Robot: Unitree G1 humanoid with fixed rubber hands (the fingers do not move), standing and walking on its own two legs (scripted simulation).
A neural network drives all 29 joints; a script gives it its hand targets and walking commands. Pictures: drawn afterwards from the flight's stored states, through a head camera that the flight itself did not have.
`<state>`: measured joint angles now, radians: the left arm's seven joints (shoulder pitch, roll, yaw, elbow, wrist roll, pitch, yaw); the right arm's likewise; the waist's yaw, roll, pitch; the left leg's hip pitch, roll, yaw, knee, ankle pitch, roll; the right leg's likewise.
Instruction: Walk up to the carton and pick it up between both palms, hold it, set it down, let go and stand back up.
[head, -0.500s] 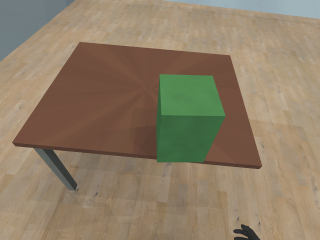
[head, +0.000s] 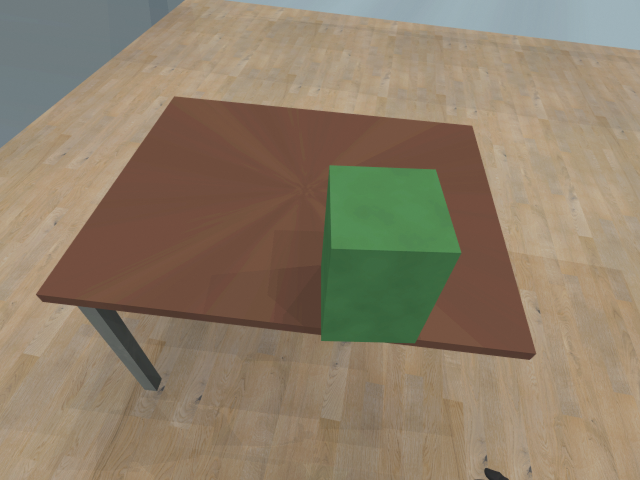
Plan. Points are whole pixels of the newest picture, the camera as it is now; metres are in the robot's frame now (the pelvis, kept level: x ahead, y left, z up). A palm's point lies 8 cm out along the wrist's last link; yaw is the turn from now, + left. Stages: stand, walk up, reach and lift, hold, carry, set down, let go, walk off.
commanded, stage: walk up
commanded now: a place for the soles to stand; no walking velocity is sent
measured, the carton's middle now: (375, 260) +0.47 -0.10 -0.05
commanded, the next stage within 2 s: none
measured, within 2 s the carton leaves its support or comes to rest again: neither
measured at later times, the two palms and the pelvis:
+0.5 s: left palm out of the picture +0.05 +0.22 -0.13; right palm out of the picture +0.03 -0.34 -0.11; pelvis +0.02 -0.06 -0.01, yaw +2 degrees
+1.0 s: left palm out of the picture +0.09 +0.19 -0.12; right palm out of the picture +0.14 -0.35 -0.11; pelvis +0.04 -0.08 -0.01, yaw -1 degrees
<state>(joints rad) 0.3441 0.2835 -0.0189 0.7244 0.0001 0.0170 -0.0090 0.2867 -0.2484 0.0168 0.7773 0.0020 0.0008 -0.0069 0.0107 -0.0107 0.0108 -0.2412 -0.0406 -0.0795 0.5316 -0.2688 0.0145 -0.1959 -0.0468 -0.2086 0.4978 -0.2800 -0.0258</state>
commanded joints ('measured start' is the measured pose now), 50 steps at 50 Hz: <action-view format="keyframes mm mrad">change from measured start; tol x32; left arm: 1 29 139 43 -59 3 -22 10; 50 71 112 86 -160 4 -4 37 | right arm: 1 0 -143 -44 -84 2 -26 -8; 50 -131 -177 -71 -167 -13 12 9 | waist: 1 2 28 2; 23 -12 262 59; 38 27 -203 21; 50 -2 148 64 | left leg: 1 -74 98 -128 -82 202 33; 9 -116 86 -153 -103 123 28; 12 133 365 -641 -288 -550 245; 21 -113 182 -172 -191 4 167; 30 -193 69 -13 538 -356 -49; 50 -52 280 -70 -154 142 175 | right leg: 1 56 -117 151 -99 98 -28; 17 -454 -70 263 498 -119 53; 26 182 47 102 48 123 59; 30 -246 -367 771 -299 -278 -210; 40 -41 -216 513 -82 185 -164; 50 -196 59 217 271 -172 21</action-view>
